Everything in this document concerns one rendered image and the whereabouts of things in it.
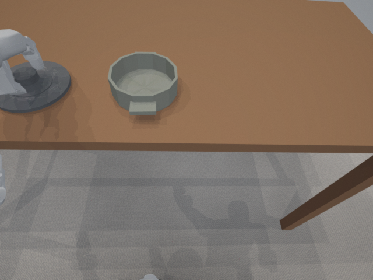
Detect robot left hand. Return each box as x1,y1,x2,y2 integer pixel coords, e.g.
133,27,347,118
0,29,44,95

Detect knob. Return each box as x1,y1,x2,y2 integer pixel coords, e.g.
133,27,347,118
13,66,40,86

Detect lid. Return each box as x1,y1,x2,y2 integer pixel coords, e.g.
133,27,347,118
0,61,71,113

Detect table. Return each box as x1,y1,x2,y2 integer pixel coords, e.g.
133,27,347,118
0,0,373,230

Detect pot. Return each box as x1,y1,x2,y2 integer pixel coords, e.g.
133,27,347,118
108,52,178,116

